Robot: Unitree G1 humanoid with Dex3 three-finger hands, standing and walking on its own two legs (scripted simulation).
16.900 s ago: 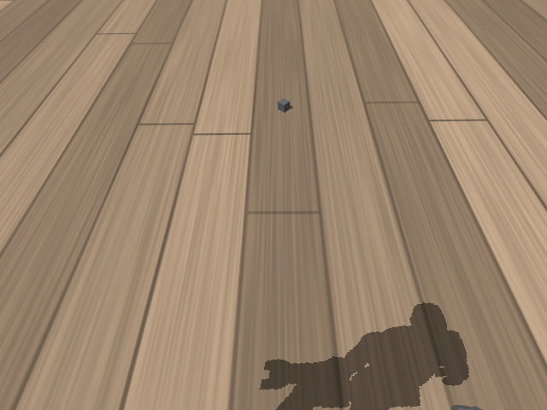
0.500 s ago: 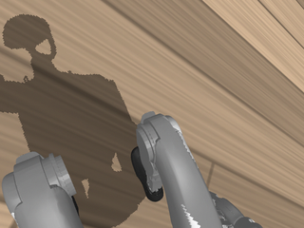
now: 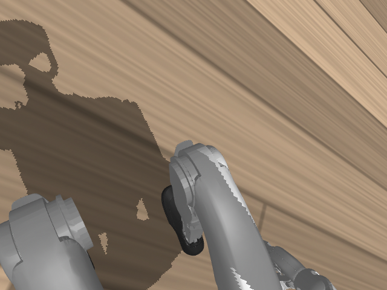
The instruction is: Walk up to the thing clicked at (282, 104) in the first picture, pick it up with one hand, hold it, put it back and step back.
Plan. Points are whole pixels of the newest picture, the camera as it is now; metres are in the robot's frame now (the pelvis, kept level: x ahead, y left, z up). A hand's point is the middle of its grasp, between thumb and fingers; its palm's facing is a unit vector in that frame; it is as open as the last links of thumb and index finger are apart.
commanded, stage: rest palm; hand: left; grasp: from above
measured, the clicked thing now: out of the picture +0.47 +0.33 -0.27
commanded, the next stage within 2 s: close in 0.40 s
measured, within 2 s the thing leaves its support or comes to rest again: neither
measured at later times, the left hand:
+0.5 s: hand out of the picture +0.45 +0.33 -0.24, palm faces -0.42 -0.15 -0.89, open 13.2 cm
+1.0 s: hand out of the picture +0.45 +0.33 -0.23, palm faces -0.42 -0.14 -0.90, open 11.4 cm
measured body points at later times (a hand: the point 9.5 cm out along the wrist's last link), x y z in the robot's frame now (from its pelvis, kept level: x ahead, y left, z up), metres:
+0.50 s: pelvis +0.00 +0.00 +0.00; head +0.27 +0.13 +0.34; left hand +0.47 +0.33 -0.18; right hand +0.06 -0.25 -0.05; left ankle +0.06 +0.13 -0.26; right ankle +0.12 -0.14 -0.26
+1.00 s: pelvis +0.00 +0.00 +0.00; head +0.26 +0.13 +0.34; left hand +0.47 +0.33 -0.18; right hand +0.05 -0.25 -0.05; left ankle +0.06 +0.13 -0.26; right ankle +0.12 -0.14 -0.26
